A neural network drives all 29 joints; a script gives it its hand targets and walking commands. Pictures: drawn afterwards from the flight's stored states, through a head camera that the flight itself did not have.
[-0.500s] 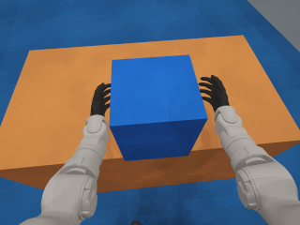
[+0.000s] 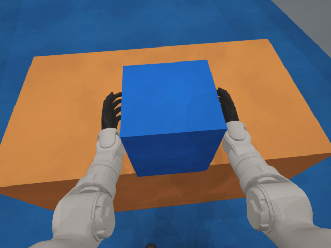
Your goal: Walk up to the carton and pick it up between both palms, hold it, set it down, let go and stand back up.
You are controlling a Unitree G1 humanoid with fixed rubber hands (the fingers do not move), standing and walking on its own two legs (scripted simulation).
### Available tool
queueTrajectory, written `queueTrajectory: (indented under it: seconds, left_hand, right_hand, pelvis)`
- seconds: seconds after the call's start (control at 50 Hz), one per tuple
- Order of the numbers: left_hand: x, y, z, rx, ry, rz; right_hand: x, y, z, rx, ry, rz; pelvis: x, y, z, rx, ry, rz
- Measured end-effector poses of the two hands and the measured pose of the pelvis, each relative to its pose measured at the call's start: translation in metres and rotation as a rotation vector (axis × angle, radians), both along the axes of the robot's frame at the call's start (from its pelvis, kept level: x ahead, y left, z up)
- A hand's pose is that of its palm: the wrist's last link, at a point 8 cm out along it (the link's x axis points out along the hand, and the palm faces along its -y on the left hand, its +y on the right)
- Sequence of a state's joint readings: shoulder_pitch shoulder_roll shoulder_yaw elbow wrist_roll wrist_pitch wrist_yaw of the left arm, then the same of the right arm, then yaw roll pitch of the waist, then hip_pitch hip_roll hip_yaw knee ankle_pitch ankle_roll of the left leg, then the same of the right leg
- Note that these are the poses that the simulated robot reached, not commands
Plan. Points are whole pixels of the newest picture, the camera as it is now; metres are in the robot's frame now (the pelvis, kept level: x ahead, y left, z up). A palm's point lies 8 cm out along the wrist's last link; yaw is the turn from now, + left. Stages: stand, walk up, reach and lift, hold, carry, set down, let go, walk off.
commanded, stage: reach and lift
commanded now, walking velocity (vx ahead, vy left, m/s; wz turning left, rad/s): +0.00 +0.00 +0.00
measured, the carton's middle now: (169, 123) +0.44 +0.02 -0.01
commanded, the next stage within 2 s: none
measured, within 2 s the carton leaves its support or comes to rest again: leaves its support in 1.12 s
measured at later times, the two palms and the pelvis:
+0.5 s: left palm (110, 127) +0.41 +0.17 +0.02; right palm (228, 121) +0.42 -0.13 +0.03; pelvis +0.00 +0.00 +0.00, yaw +0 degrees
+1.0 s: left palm (110, 127) +0.41 +0.17 +0.02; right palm (228, 122) +0.42 -0.13 +0.03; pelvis +0.00 +0.00 +0.00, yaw +0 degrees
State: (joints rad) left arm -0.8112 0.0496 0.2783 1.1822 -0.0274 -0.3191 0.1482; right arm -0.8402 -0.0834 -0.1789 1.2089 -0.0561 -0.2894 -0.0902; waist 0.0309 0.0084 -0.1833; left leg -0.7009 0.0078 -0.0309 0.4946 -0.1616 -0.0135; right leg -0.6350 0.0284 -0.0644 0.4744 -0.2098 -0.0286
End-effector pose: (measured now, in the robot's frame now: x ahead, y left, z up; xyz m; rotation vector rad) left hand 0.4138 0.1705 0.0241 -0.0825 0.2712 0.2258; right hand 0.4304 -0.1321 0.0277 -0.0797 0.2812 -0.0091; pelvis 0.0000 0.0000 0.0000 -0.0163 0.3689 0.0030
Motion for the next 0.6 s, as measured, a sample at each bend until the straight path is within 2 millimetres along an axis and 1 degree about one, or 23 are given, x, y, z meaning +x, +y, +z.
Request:
queueTrajectory:
  seconds: [0.22, 0.36, 0.6]
  left_hand:
    - [-0.0037, -0.0005, 0.0002, -0.002, -0.021, 0.006]
    - [-0.0074, 0.0001, -0.0001, -0.001, -0.008, 0.001]
    - [-0.0071, 0.0003, -0.0008, -0.002, -0.004, 0.000]
  right_hand:
    - [-0.0037, 0.0023, 0.0023, -0.051, -0.033, -0.004]
    - [-0.0093, 0.0028, 0.0009, -0.043, -0.026, -0.011]
    - [-0.0090, 0.0030, 0.0006, -0.051, -0.027, -0.009]
  pelvis:
    - [0.0008, 0.0002, 0.0009, 0.000, -0.008, 0.000]
    - [0.0013, 0.0000, 0.0025, 0.000, -0.028, 0.001]
    - [0.0027, 0.0003, 0.0036, 0.000, -0.031, 0.001]
